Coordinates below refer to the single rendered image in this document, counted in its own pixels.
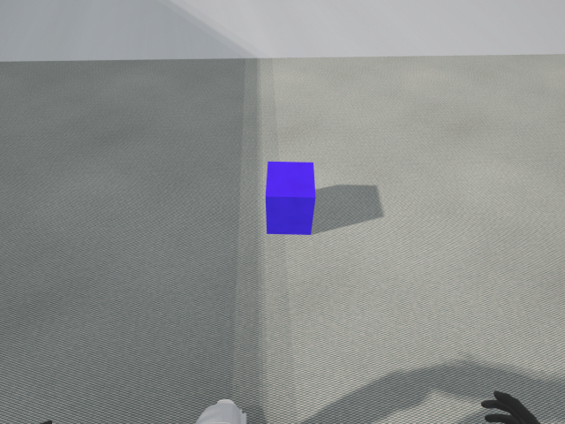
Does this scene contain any robot left shin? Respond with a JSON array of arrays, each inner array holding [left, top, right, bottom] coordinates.
[[217, 399, 238, 408]]

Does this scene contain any robot left thigh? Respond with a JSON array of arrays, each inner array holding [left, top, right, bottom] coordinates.
[[195, 403, 247, 424]]

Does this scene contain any carton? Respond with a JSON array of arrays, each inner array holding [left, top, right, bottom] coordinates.
[[266, 162, 315, 235]]

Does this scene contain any robot right hand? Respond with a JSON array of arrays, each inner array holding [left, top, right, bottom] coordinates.
[[481, 391, 540, 424]]

